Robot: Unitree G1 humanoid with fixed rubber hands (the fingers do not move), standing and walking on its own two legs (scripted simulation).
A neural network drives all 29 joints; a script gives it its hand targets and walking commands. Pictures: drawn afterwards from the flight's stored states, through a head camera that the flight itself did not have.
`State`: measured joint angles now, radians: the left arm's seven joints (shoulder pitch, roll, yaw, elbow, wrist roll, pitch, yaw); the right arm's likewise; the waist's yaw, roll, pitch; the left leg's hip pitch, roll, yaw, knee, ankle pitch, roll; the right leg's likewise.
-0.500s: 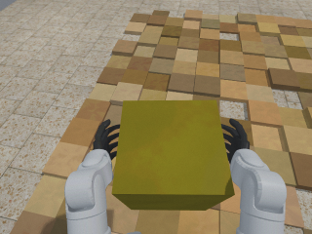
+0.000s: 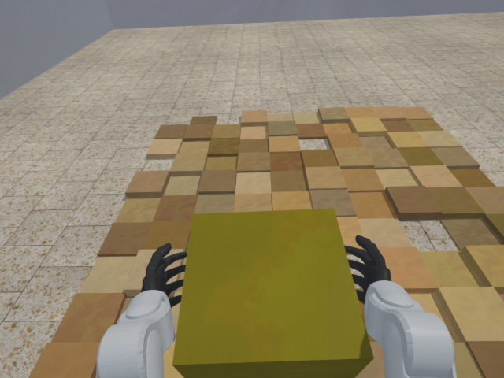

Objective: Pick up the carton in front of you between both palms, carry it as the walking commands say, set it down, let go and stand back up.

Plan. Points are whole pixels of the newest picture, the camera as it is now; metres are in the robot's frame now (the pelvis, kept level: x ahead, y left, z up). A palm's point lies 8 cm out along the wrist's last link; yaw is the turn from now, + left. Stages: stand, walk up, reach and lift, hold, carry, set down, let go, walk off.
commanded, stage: carry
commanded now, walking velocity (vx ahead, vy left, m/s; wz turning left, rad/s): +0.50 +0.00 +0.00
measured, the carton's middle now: (267, 310) +0.25 -0.01 +0.03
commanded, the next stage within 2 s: none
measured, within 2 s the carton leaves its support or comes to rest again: neither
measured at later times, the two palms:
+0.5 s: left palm (192, 164) +0.62 +0.15 +0.07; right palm (316, 156) +0.62 -0.16 +0.07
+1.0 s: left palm (205, 108) +0.90 +0.14 +0.08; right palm (300, 100) +0.93 -0.16 +0.08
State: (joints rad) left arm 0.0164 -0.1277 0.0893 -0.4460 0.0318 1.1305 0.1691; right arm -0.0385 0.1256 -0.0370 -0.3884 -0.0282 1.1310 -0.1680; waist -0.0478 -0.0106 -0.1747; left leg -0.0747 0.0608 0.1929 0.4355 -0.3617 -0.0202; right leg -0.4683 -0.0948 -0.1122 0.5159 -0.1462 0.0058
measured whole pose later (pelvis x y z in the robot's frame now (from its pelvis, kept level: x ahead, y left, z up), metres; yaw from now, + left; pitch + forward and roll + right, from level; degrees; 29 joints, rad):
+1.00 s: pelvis +0.69 -0.03 +0.00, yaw +3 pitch +2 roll -2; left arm 0.07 -0.13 0.02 -0.51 0.00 1.14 0.15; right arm 0.09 0.14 -0.06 -0.54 -0.02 1.14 -0.16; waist 0.04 0.04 -0.09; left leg -0.33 0.08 0.02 1.23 -0.33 0.02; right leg -0.44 -0.01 -0.27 0.57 -0.17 -0.09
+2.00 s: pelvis +1.35 +0.04 +0.01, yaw +3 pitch +7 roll +0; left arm -0.36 -0.17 0.21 -0.15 0.01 0.93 0.16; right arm -0.32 0.17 -0.28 -0.20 -0.07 0.93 -0.17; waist 0.11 0.00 0.02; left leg -0.59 0.01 0.05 0.65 -0.14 0.03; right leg -0.19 0.00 -0.14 0.48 -0.10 -0.07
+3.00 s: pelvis +2.12 +0.07 -0.02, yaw +1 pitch +4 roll +1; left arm 0.00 -0.13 0.08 -0.48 0.00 1.11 0.16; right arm -0.03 0.13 -0.06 -0.44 0.01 1.09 -0.17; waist -0.02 -0.04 -0.09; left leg -0.48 0.02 0.22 0.56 -0.17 0.09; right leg -0.12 -0.06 -0.06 0.90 -0.46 0.01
